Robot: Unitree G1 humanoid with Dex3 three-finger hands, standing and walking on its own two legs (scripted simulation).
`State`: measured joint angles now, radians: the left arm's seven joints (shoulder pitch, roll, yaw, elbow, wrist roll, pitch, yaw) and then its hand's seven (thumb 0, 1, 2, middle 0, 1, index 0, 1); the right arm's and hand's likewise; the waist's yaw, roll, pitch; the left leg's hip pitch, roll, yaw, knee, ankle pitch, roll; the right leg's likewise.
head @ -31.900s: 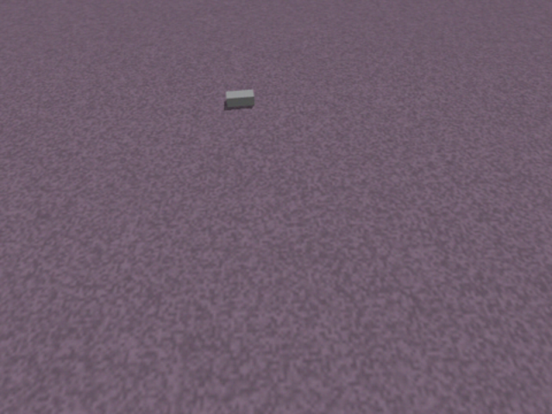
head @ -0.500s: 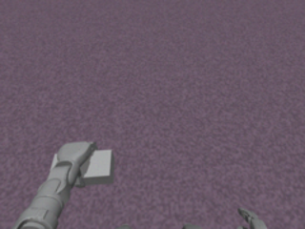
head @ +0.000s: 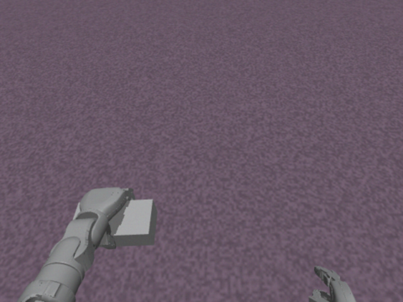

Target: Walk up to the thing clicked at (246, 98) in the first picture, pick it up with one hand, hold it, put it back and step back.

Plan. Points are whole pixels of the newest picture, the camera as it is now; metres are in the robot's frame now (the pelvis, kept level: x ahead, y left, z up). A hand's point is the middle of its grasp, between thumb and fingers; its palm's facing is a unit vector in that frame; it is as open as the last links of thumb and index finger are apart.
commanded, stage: hold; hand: left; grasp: from above
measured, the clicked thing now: (115, 223) +0.30 +0.22 -0.08
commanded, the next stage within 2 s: crouch in 1.28 s
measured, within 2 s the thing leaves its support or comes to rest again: neither
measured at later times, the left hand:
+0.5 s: hand (108, 226) +0.28 +0.21 -0.03, palm faces -0.46 -0.04 -0.89, open 11.2 cm
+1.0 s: hand (107, 228) +0.27 +0.21 -0.02, palm faces -0.46 -0.05 -0.88, open 11.2 cm
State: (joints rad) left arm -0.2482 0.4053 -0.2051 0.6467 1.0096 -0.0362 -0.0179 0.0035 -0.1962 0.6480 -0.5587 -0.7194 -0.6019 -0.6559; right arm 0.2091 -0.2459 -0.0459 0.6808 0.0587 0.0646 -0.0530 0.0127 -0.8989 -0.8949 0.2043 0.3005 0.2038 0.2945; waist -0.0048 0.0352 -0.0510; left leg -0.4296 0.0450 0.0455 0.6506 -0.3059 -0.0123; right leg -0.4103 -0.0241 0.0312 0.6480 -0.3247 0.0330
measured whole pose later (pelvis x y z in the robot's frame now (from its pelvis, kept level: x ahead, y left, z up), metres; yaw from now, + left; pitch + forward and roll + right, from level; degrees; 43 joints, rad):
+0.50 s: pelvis -0.01 +0.00 +0.01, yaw +0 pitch +1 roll +0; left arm -0.23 0.41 -0.22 0.60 0.99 -0.04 -0.06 0.00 -0.19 0.65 -0.56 -0.72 -0.60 -0.66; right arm 0.19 -0.25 -0.03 0.66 0.07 0.09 -0.06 0.01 -0.90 -0.90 0.20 0.30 0.20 0.29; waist 0.00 0.04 -0.02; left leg -0.33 0.04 0.05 0.55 -0.24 -0.01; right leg -0.32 -0.02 0.04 0.57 -0.27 0.03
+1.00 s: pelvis -0.02 +0.00 +0.01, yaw +0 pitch +0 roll +0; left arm -0.22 0.41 -0.22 0.59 0.99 -0.05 -0.07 0.00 -0.19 0.64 -0.55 -0.72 -0.60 -0.66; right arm 0.17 -0.24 -0.02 0.66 0.07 0.09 -0.07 0.01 -0.90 -0.90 0.20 0.30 0.20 0.29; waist 0.01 0.04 0.00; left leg -0.29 0.04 0.05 0.50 -0.22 -0.02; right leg -0.28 -0.02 0.04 0.52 -0.25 0.03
